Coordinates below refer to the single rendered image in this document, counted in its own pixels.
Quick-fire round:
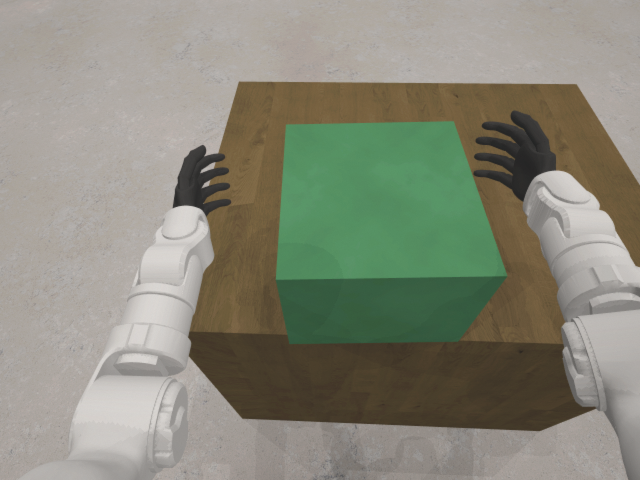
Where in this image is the right robot forearm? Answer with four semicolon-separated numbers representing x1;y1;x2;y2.
523;171;640;322

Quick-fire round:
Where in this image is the pedestal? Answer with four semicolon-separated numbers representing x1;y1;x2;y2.
188;82;640;431

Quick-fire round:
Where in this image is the robot left hand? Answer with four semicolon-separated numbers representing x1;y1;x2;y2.
173;145;231;217

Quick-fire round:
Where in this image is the robot left upper arm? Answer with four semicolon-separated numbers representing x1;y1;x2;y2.
18;375;188;480

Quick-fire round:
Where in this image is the robot right hand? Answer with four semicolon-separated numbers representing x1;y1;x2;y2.
473;110;556;201

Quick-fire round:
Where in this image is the left robot forearm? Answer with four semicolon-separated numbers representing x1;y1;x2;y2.
68;206;214;454

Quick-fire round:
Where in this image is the carton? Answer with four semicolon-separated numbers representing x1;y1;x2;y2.
276;121;507;344

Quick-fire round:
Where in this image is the robot right upper arm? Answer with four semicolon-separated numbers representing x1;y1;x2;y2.
561;309;640;480

